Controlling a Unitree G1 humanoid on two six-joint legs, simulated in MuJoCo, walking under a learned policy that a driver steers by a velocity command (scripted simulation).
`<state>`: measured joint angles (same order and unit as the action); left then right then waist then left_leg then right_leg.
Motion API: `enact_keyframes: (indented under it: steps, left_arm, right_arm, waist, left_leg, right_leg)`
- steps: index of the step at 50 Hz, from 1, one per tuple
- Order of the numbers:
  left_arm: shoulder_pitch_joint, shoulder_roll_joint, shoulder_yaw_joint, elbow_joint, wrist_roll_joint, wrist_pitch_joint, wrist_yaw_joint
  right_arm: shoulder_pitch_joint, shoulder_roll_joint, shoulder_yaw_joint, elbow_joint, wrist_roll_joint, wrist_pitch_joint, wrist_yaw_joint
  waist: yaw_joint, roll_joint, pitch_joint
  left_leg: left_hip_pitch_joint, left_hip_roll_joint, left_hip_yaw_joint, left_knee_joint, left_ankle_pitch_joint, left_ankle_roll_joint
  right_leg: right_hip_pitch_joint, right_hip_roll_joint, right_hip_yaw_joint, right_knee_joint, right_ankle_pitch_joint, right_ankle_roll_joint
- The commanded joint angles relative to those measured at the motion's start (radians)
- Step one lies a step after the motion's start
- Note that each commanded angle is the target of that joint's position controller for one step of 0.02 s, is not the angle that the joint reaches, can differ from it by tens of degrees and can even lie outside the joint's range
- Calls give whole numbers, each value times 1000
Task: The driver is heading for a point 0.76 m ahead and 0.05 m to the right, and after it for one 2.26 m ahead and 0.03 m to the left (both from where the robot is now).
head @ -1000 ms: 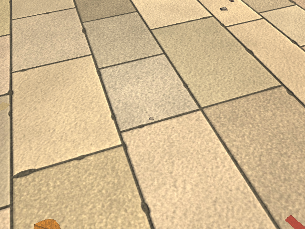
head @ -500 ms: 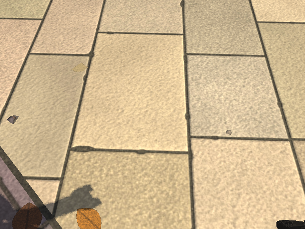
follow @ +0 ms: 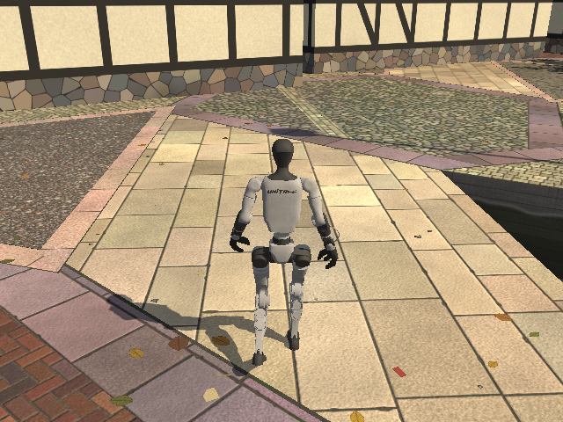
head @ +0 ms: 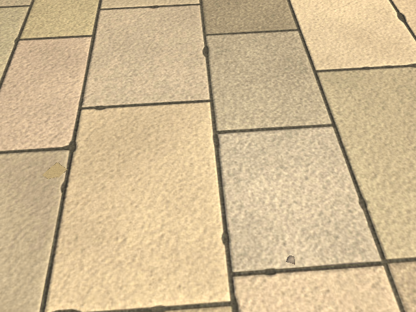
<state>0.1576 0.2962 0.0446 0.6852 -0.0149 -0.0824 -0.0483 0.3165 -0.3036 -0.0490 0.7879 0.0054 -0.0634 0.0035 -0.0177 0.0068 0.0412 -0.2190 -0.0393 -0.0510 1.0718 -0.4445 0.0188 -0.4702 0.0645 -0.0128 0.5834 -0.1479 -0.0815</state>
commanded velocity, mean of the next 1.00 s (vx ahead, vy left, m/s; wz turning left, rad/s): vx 0.49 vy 0.00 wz -0.20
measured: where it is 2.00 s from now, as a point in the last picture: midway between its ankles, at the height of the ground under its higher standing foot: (244, 234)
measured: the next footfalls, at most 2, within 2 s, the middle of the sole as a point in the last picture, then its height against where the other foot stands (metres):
left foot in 0.42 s outside the picture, level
right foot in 0.92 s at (276, 246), level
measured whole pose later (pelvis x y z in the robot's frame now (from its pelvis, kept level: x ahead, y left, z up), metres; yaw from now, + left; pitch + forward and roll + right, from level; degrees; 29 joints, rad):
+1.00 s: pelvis +0.56 -0.08 +0.01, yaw -12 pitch +2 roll +1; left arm 0.06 0.26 0.03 0.63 0.01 -0.08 -0.03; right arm 0.38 -0.30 -0.04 0.89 0.02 -0.06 0.00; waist -0.06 0.01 0.04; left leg -0.25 -0.02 -0.08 1.05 -0.50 -0.01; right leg -0.44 0.01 -0.04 0.55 -0.15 -0.05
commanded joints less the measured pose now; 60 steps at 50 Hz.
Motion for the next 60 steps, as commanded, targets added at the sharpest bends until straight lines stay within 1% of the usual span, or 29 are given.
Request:
enact_keyframes:
  steps: [1, 2, 5, 8, 12, 17, 19, 20, 21, 22, 23, 24, 25, 26, 28, 30, 35, 39, 42, 44, 45, 46, 47, 48, 49, 51, 53, 55, 60]
  left_arm:
    - [153, 151, 46, -40, 9, 6, 14]
    - [125, 131, 38, -50, 17, 4, 18]
    - [101, 128, 38, -62, 12, 4, 28]
    - [134, 159, 49, -45, 3, 7, 47]
    - [193, 165, 53, -15, -7, 23, 63]
    - [255, 145, 51, 26, -5, 36, 66]
    - [240, 151, 54, 29, -2, 44, 65]
    - [229, 132, 47, 24, 0, 45, 63]
    - [213, 96, 30, 6, 10, 43, 61]
    - [338, 35, 9, -1, -3, 31, 60]
    - [345, 64, 8, 1, -9, 21, 61]
    - [245, 138, 27, -9, -19, 17, 59]
    - [160, 140, 27, -29, -14, 15, 58]
    - [108, 130, 27, -43, 2, 10, 55]
    - [119, 100, 27, -41, 8, 11, 48]
    - [124, 65, 18, -41, 9, 15, 45]
    - [-39, 23, -3, -86, 14, 2, 37]
    - [-157, 29, -3, -121, -1, -7, 21]
    - [-190, 48, 5, -143, -1, -12, 8]
    - [-104, 82, 21, -125, 3, -14, 8]
    - [27, 120, 43, -86, 7, -12, 15]
    - [190, 182, 61, -59, 27, -10, 26]
    - [246, 257, 77, -50, 41, -2, 28]
    - [269, 165, 56, -50, 34, 7, 29]
    - [197, 132, 40, -52, 32, 8, 31]
    - [77, 79, 25, -44, 28, 1, 26]
    - [11, 60, 24, -33, 36, -10, 22]
    - [-31, 80, 32, -20, 41, -16, 28]
    - [-44, 114, 45, 16, 32, 13, 68]
  right_arm:
    - [-113, -125, -17, -142, 6, -63, 10]
    - [-110, -126, -23, -142, -11, -60, 4]
    - [-66, -97, -21, -130, -25, -40, -3]
    - [-159, -68, -9, -153, -27, -30, -10]
    - [-296, -41, 2, -173, -14, -44, 3]
    - [-353, -77, -11, -186, -4, -64, 23]
    - [-295, -97, -22, -174, -4, -71, 20]
    - [-203, -123, -38, -150, -10, -75, 15]
    - [-52, -166, -52, -131, -22, -78, 8]
    - [82, -254, -80, -96, -26, -65, 7]
    - [120, -194, -69, -65, 6, -57, 20]
    - [70, -133, -50, -70, 16, -53, 19]
    - [7, -111, -40, -83, 5, -46, 17]
    - [-32, -88, -30, -81, -4, -41, 17]
    - [-63, -64, -19, -78, -15, -43, 17]
    - [-56, -79, -22, -63, -5, -47, 16]
    - [-13, -132, -33, -20, 10, -37, 5]
    - [73, -146, -32, 29, 19, -23, 3]
    - [98, -158, -36, 54, 20, -5, -2]
    - [80, -178, -41, 57, 18, 6, -7]
    - [72, -168, -35, 54, 16, 10, -9]
    - [65, -128, -17, 28, -3, 7, -11]
    - [204, -5, 23, 21, -8, -9, -5]
    - [185, -91, 2, 53, 5, -20, -3]
    - [103, -148, -20, 29, 31, -20, -4]
    - [28, -117, -21, 17, 19, -2, -15]
    - [69, -79, -24, 32, 16, 38, -24]
    - [74, -54, -25, 18, 12, 66, -31]
    - [-48, -40, -25, -55, 4, 74, -12]
  waist:
    - [84, -11, -108]
    - [49, -15, -83]
    - [6, -65, -73]
    - [29, -62, -40]
    - [83, -84, -37]
    - [100, -105, -25]
    - [61, -128, -34]
    - [13, -120, -91]
    - [-61, -74, -226]
    - [-51, 165, -377]
    - [-61, 261, -358]
    - [-75, 148, -203]
    - [-63, 75, -113]
    - [-45, 45, -41]
    - [-2, 85, -28]
    - [10, 97, -33]
    - [-34, 61, -10]
    - [-74, 57, 9]
    - [-59, 63, 15]
    - [5, 77, -40]
    - [73, 63, -125]
    - [140, 5, -260]
    - [99, -260, -418]
    - [134, -206, -461]
    - [121, -145, -299]
    - [54, -63, -152]
    - [-5, -102, -121]
    - [-31, -114, -102]
    - [-3, -105, -100]
  left_leg:
    - [-524, 83, -56, 158, 74, 10]
    - [-462, 114, -59, 80, 118, 6]
    - [-393, 120, -37, -30, 156, -39]
    - [-395, 103, -20, -222, 309, -82]
    - [-280, 49, -7, -475, 547, -95]
    - [-273, 49, -25, -592, 491, -45]
    - [-199, 39, 1, -630, 412, -4]
    - [-60, 39, 11, -659, 415, 31]
    - [188, 159, -101, -612, 419, 99]
    - [563, 358, -477, -623, 273, 261]
    - [590, 424, -716, -751, 64, 290]
    - [471, 396, -624, -775, -35, 248]
    - [346, 355, -500, -793, 28, 218]
    - [238, 315, -416, -826, 129, 213]
    - [135, 258, -313, -867, 282, 201]
    - [98, 244, -242, -895, 389, 215]
    - [74, 204, -94, -925, 528, 193]
    - [127, 228, -82, -907, 515, 175]
    - [232, 272, -97, -848, 581, 151]
    - [256, 263, -73, -732, 814, 126]
    - [216, 220, -36, -579, 921, 103]
    - [33, 165, -15, -317, 748, 62]
    - [-351, -2, 35, 74, 101, -19]
    - [-411, -10, -105, 204, -164, -25]
    - [-456, 28, -110, 242, -127, -30]
    - [-420, 96, -59, 132, -37, -50]
    - [-282, 116, -36, 67, 39, -66]
    - [-265, 110, -17, 17, 96, -85]
    - [-244, 130, 17, -224, 329, -76]
  right_leg:
    - [506, -307, 546, -315, -122, -203]
    - [417, -274, 485, -333, -19, -192]
    - [302, -226, 396, -368, 139, -206]
    - [238, -188, 318, -379, 190, -189]
    - [199, -147, 284, -358, 105, -133]
    - [369, -221, 371, -265, 108, -112]
    - [408, -231, 384, -202, 230, -96]
    - [401, -187, 353, -101, 351, -73]
    - [303, -139, 302, 124, 301, -42]
    - [-40, 9, 175, 472, -14, 43]
    - [-225, 19, 186, 623, -422, 58]
    - [-302, -37, 206, 683, -362, 54]
    - [-299, -79, 160, 667, -285, 53]
    - [-292, -109, 134, 607, -228, 57]
    - [-210, -152, 115, 523, -164, 65]
    - [-191, -163, 87, 454, -141, 81]
    - [-149, -154, 42, 134, 120, 101]
    - [-100, -119, 29, -8, 226, 88]
    - [-103, -107, 33, -64, 138, 51]
    - [43, -70, -1, -99, 86, 16]
    - [237, -55, -19, -116, 106, -15]
    - [540, -198, 119, -66, 246, -75]
    - [895, -471, 536, -100, 282, -238]
    - [864, -491, 644, -166, 358, -244]
    - [727, -464, 458, -167, 496, -207]
    - [493, -372, 241, -208, 645, -156]
    - [322, -330, 132, -281, 639, -134]
    - [258, -332, 64, -320, 666, -155]
    - [275, -319, -69, -354, 521, -137]
Keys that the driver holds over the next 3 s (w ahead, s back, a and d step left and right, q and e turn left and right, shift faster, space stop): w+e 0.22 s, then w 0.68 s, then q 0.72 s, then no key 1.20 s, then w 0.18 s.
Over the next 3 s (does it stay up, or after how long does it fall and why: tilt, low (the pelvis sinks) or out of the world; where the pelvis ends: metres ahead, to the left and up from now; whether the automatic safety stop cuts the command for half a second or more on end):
stays up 0.72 -0.09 0.01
